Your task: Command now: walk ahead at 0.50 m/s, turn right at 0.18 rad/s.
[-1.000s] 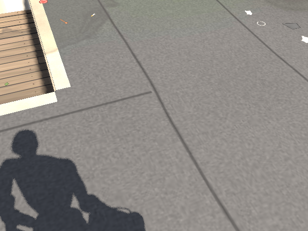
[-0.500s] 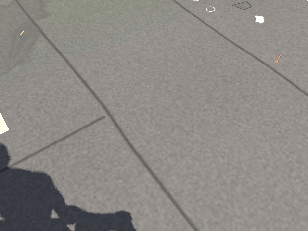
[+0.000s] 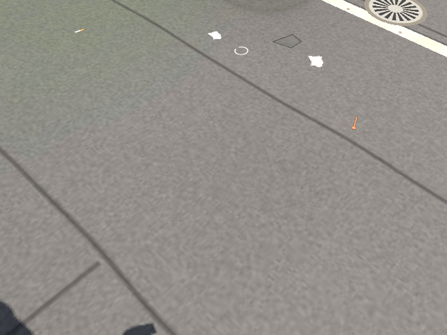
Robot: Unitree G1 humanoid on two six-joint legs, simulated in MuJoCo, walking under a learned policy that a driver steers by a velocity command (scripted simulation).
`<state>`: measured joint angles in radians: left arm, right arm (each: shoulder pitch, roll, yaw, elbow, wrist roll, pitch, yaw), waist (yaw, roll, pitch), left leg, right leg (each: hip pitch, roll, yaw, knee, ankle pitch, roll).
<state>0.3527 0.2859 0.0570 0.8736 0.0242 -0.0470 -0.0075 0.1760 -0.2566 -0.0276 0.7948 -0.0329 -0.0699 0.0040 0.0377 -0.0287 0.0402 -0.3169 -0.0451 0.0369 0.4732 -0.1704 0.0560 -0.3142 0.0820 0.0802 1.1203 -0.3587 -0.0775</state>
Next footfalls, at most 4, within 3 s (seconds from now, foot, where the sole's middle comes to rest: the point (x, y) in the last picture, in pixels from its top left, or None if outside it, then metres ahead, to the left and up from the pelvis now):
0.38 right None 0.35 -0.11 -0.77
0.88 left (219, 313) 0.54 0.05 -0.77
1.40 right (283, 320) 0.53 -0.14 -0.77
1.80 left None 0.42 0.02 -0.77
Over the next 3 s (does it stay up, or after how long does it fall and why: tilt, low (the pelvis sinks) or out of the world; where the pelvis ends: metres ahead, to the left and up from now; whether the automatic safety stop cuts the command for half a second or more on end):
stays up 0.97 0.20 0.01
